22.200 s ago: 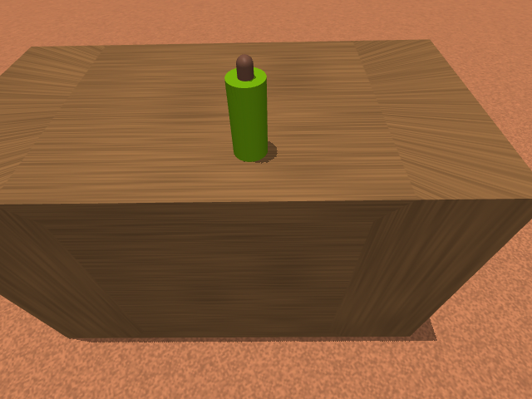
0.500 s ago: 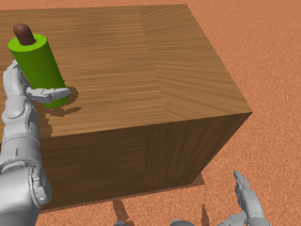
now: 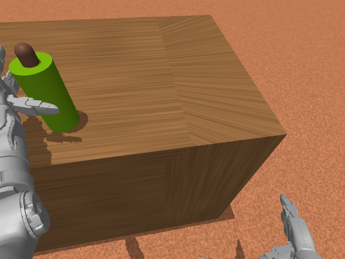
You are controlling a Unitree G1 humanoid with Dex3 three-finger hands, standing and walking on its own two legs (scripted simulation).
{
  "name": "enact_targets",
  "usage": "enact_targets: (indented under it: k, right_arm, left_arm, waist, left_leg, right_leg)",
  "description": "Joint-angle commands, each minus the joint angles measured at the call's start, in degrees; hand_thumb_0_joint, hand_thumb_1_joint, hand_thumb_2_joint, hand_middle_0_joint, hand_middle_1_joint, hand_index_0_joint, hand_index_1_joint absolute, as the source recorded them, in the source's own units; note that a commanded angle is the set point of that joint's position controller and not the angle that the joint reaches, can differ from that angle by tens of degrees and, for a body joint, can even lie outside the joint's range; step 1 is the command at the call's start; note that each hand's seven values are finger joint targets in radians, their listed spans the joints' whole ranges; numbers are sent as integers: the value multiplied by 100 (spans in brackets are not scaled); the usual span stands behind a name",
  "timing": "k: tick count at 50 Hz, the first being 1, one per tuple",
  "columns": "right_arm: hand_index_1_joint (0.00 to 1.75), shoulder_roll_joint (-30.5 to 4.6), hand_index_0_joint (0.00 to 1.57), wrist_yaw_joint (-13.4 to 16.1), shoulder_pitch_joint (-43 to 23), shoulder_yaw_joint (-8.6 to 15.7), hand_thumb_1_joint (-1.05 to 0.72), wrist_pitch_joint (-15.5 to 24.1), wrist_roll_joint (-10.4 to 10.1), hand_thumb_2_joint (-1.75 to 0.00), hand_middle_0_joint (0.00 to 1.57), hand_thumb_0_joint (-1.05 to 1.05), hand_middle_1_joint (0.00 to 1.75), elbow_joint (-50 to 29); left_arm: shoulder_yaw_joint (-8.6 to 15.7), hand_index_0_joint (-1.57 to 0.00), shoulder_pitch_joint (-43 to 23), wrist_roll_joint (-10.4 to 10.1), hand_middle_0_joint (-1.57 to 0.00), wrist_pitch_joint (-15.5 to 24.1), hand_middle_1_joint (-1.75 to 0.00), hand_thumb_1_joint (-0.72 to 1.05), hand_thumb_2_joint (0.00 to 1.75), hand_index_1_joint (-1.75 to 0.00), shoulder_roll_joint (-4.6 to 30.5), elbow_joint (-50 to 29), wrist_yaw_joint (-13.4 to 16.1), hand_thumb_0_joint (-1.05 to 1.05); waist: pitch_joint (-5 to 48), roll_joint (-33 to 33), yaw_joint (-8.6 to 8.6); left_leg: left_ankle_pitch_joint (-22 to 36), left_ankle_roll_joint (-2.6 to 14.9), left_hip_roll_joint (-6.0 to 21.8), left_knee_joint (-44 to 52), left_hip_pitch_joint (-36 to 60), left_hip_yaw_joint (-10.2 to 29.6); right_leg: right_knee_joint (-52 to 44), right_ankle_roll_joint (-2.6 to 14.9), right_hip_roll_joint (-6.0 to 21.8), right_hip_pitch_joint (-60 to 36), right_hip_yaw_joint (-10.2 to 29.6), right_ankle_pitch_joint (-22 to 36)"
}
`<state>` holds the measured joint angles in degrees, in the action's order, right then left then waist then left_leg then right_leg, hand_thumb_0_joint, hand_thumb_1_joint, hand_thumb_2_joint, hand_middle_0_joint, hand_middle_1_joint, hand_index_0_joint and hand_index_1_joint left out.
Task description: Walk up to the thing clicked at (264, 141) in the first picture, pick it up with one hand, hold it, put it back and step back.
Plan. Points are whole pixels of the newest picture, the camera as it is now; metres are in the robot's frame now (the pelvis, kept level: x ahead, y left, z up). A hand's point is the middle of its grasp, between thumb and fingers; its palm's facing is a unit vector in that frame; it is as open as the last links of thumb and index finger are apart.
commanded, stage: withdraw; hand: left
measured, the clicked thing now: (46, 89) +0.46 +0.25 +0.16
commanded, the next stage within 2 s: rise in 0.08 s
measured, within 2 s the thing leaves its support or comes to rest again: neither
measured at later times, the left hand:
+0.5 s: hand out of the picture +0.41 +0.39 +0.22, palm faces +0.54 -0.81 -0.23, open 17.5 cm
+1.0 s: hand out of the picture +0.21 +0.29 +0.23, palm faces +0.51 -0.75 -0.43, open 17.4 cm
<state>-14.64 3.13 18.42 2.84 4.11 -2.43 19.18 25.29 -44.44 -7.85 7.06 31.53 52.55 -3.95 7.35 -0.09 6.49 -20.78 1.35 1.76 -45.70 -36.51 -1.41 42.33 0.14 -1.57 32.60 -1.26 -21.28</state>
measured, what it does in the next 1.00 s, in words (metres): stands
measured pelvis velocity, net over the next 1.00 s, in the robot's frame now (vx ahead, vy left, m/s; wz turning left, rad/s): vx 0.00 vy -0.01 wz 0.03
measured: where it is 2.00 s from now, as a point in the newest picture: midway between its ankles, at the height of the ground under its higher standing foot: outside the picture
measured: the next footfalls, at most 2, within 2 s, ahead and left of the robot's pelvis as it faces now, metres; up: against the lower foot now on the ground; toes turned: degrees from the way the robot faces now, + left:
none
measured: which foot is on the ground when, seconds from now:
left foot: down 0.00-1.00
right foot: down 0.00-1.00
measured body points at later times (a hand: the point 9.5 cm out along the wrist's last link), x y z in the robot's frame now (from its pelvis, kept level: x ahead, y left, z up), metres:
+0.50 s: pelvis +0.01 +0.00 +0.02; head +0.04 +0.00 +0.47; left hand +0.37 +0.43 +0.24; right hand +0.15 -0.25 -0.05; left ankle +0.01 +0.10 -0.71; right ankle -0.01 -0.12 -0.71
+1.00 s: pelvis +0.00 -0.01 +0.03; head +0.00 -0.03 +0.48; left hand +0.18 +0.32 +0.25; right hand +0.15 -0.28 -0.06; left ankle +0.01 +0.10 -0.71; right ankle -0.01 -0.12 -0.71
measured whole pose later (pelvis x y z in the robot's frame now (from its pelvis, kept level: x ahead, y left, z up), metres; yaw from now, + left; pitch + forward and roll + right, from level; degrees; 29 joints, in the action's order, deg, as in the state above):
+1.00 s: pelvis +0.00 -0.01 +0.03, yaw +2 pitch -1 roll +0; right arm -14.3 2.0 19.1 8.2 4.7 -3.2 32.1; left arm 26.5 15.2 -5.7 10.2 25.0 -14.6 1.7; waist 0.2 3.3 -4.1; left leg -14.0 0.7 -0.1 -28.8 -14.1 -1.1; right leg 28.5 0.7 -0.1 11.3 -1.6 -16.4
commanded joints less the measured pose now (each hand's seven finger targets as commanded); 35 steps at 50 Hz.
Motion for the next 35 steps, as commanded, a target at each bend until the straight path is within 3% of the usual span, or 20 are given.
enact_targets:
  k: [1,2,5,6,10,11,12,13,14,15,16,17,18,20,22,26,29,32,34,35]
  right_arm:
    - [5,-622,5,78,-249,246,53,324,-92,-5,5,0,5,-298]
    - [5,-627,5,67,-272,293,53,332,-106,-5,5,0,5,-72]
    - [5,-773,5,100,-693,268,55,415,-164,-5,5,0,5,-218]
    - [5,-793,5,108,-679,234,56,418,-166,-5,5,0,5,-179]
    - [5,-885,5,168,-483,263,57,483,-169,-5,5,0,5,-219]
    - [5,-1168,5,137,-545,525,59,499,-90,-5,5,0,5,-428]
    - [5,-1033,5,105,-26,451,57,443,-68,-5,5,0,5,119]
    - [5,-883,5,54,-271,249,59,443,-97,-4,5,0,5,-159]
    - [5,-807,5,20,-542,182,60,450,-122,-4,5,0,5,-493]
    - [5,-834,5,25,-238,283,59,424,-116,-4,5,0,5,-346]
    - [5,-883,5,-6,51,335,60,388,-107,-4,5,0,5,-235]
    - [5,-726,5,-68,-54,109,61,351,-120,-4,5,0,5,-378]
    - [5,-715,5,-98,-48,71,61,351,-117,-4,5,0,5,-525]
    - [5,-631,5,-130,-110,12,56,314,-127,-5,5,0,5,-479]
    - [5,-709,5,-150,-239,109,57,320,-130,-5,5,0,5,-383]
    - [5,-685,5,-182,-353,222,57,423,-112,-5,6,0,5,225]
    - [5,-732,5,-170,-491,263,56,531,-103,-5,6,0,5,290]
    - [5,-737,5,-166,-382,256,57,573,-77,-5,6,0,5,446]
    - [5,-925,5,-138,-155,504,57,545,-101,-5,6,0,5,573]
    - [5,-832,5,-163,-50,447,58,518,-113,-4,6,0,5,509]
  left_arm:
    - [12,-10,-3045,4,-9,96,-5,-61,2,-5,1991,-1549,-188,0]
    - [-153,-10,-2898,-13,-9,-85,-5,-61,2,-5,1764,-1174,-280,0]
    - [-274,-12,-2782,-23,-11,-599,-5,-61,2,-4,1835,-539,-502,0]
    - [-99,-13,-2918,-75,-11,-659,-6,-61,2,-5,2095,-741,-558,0]
    - [-72,-6,-2776,-151,-6,-941,-1,-60,2,-2,2117,-487,-823,0]
    - [103,-7,-3297,549,-6,-615,-3,-55,1,-2,3407,-1779,-482,0]
    - [211,-7,-2478,563,-6,-657,-3,-54,0,-2,3086,-355,-377,0]
    - [14,-7,-2227,517,-6,-639,-3,-52,0,-2,2741,-487,-396,0]
    - [-75,-7,-2296,518,-5,-630,-4,-53,1,-3,2575,-504,-405,0]
    - [115,-6,-2682,577,-5,-528,-3,-53,2,-3,2989,-1297,-341,0]
    - [344,-6,-2106,644,-5,-559,-4,-52,1,-2,3164,-596,-280,0]
    - [463,-6,-2153,670,-5,-513,-3,-50,1,-2,3361,-926,-254,0]
    - [476,-6,-2180,722,-5,-474,-4,-51,1,-3,3436,-1023,-213,0]
    - [649,-5,-1897,742,-5,-408,-2,-57,1,-2,3505,-1005,-150,0]
    - [777,-4,-1795,751,-5,-341,-2,-55,1,-2,3610,-1327,-66,0]
    - [471,-3,-1804,700,-4,-200,0,-55,1,-1,3127,-2322,99,0]
    - [343,-4,-1106,658,-5,-94,-1,-55,2,-2,2700,-3100,258,0]
    - [209,-4,149,596,-4,-25,-1,-53,1,-2,2115,-3603,361,0]
    - [343,-4,1062,515,-4,-1,-2,-52,1,-2,2019,-4216,402,0]
    - [391,-4,1535,473,-4,2,-1,-50,0,-1,1884,-4537,396,0]
  waist:
    - [2218,1352,-235]
    - [1882,1205,-222]
    - [1563,926,-224]
    - [1465,865,-301]
    - [1477,282,-261]
    - [1758,724,-490]
    - [1265,317,-293]
    - [1050,126,-421]
    - [1197,-115,-369]
    - [1829,159,-459]
    - [1456,-72,-426]
    - [1645,39,-606]
    - [1799,107,-521]
    - [1838,188,-653]
    - [1821,738,-745]
    - [1958,1576,-735]
    - [1969,1491,-693]
    - [1400,1037,-727]
    - [1073,952,-774]
    - [1032,820,-792]
  left_leg:
    - [2506,-102,49,586,2261,266]
    - [2314,-99,66,686,2119,281]
    - [1940,-80,46,905,1884,263]
    - [1740,-80,35,992,1749,249]
    - [1705,22,-20,1093,1863,181]
    - [1959,-39,-114,1096,2096,61]
    - [1945,-5,-93,1093,1945,55]
    - [1847,0,-97,1183,1828,74]
    - [1875,34,-95,1191,1899,89]
    - [2173,33,-90,1182,2253,100]
    - [2235,65,-120,1160,2023,63]
    - [2337,62,-164,1189,1987,44]
    - [2451,57,-157,1216,2120,47]
    - [2674,65,-198,1221,2109,19]
    - [2835,-6,-166,1287,2463,43]
    - [3021,-161,-34,1365,3248,160]
    - [3272,-210,69,1421,3583,233]
    - [3081,-180,65,1547,3399,253]
    - [2996,-201,79,1653,3299,260]
    - [3024,-180,56,1677,3264,230]
  right_leg:
    - [-527,171,-20,-463,5,1735]
    - [-610,179,-42,-392,-2,1575]
    - [-830,188,-40,-586,-19,1474]
    - [-891,201,-43,-661,-19,1350]
    - [-1075,132,-22,-914,-23,1507]
    - [-1067,81,73,-1155,-16,1926]
    - [-1068,50,38,-1061,-60,1936]
    - [-1109,51,37,-1159,-73,1840]
    - [-1128,21,45,-1228,-70,1903]
    - [-1104,26,63,-1419,-63,2171]
    - [-1147,3,79,-1424,-56,2253]
    - [-1145,-4,130,-1700,-24,2432]
    - [-1151,-2,122,-1710,-20,2519]
    - [-1141,-31,179,-1934,17,2896]
    - [-1210,38,160,-1722,-17,2585]
    - [-1374,152,85,-1220,-116,2053]
    - [-1440,175,25,-1225,-194,2034]
    - [-1552,172,-9,-1355,-249,1970]
    - [-1594,175,-21,-1369,-282,1886]
    - [-1633,162,-9,-1482,-284,1972]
